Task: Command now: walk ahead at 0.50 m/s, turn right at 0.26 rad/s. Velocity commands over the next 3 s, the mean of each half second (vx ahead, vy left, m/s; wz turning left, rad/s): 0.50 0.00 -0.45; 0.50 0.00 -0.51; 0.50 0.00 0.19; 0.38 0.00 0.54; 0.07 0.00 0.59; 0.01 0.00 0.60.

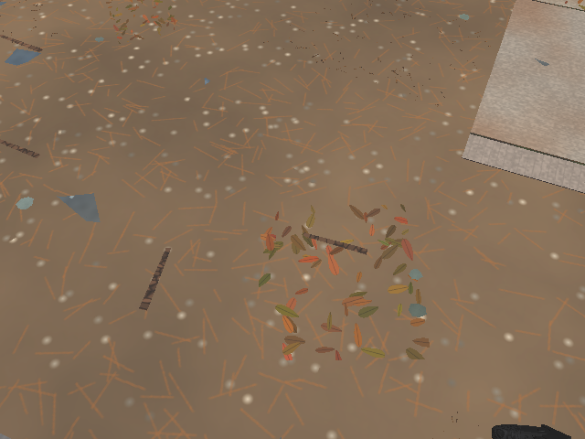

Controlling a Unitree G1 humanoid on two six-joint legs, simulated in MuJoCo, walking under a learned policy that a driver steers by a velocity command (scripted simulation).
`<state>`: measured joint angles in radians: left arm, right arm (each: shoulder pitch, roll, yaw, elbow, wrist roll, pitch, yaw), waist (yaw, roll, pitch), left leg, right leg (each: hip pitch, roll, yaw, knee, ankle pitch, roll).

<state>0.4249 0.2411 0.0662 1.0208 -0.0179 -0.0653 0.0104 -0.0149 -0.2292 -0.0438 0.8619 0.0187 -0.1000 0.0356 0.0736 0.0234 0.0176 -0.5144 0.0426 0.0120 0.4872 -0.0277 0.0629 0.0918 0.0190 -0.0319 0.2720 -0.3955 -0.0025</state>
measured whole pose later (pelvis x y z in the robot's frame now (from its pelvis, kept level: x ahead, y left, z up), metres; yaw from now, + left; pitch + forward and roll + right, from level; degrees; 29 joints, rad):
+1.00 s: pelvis +0.52 -0.12 +0.01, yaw -30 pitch +2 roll +0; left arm 0.34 0.26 0.08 0.81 -0.02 -0.07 0.01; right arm 0.01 -0.26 -0.05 0.78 0.00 -0.11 0.02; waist 0.08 0.04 0.01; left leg -0.59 0.04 -0.04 0.52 0.06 -0.01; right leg -0.07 0.10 0.13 0.37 -0.33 -0.08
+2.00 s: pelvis +0.99 -0.31 +0.00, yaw -4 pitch +2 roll -3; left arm 0.27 0.31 0.09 0.81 -0.03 -0.05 0.03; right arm 0.09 -0.30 -0.07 0.61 0.01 -0.02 0.05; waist 0.06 0.03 0.05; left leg -0.52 0.02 0.02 0.55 -0.04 0.06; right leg -0.06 -0.05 -0.21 0.51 -0.43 0.04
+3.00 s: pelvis +1.05 -0.31 +0.01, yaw +32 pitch +2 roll -1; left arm 0.13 0.34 0.09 0.71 0.01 0.02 0.03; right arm 0.19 -0.30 -0.07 0.59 0.00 0.03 0.00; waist 0.00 -0.04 0.05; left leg -0.30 -0.03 -0.05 0.51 -0.25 0.04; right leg -0.51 -0.04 0.01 1.09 -0.47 0.07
